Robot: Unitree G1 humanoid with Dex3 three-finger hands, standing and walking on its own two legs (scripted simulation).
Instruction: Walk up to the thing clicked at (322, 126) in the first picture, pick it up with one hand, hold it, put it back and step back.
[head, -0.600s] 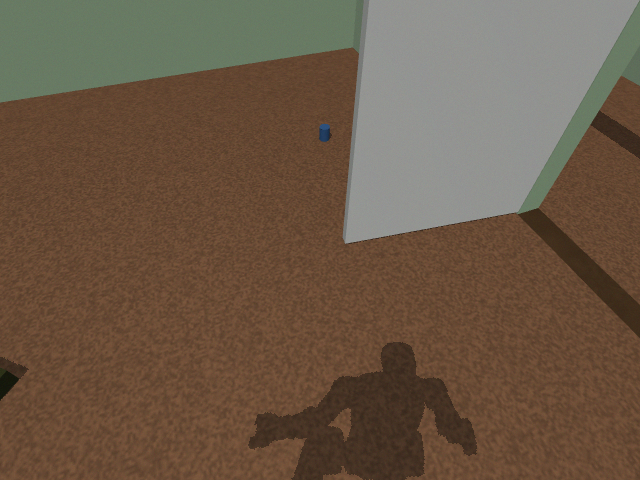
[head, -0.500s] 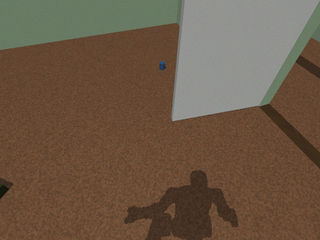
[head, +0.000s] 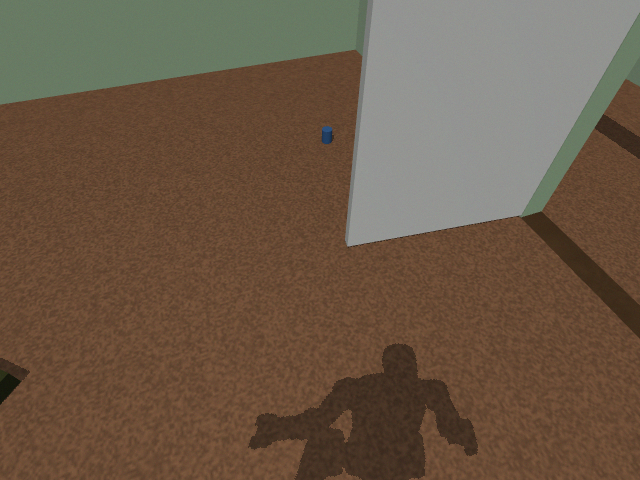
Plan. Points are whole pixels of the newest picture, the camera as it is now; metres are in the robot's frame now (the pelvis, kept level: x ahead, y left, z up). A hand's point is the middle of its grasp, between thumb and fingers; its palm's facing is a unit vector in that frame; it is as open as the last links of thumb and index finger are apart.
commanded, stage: stand
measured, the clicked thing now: (326, 135) +1.85 +0.01 -0.74
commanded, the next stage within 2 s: walk up in 0.52 s
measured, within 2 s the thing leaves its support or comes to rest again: neither
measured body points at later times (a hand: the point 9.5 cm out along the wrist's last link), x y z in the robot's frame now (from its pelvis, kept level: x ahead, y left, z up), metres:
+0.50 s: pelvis +0.00 +0.00 +0.00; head +0.00 +0.00 +0.45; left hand +0.07 +0.30 -0.13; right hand +0.07 -0.30 -0.13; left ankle -0.01 +0.12 -0.75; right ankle -0.01 -0.13 -0.75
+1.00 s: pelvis -0.02 -0.05 -0.01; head +0.02 -0.05 +0.44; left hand -0.03 +0.28 -0.11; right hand +0.18 -0.33 -0.12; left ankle -0.07 +0.10 -0.68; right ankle -0.01 -0.14 -0.75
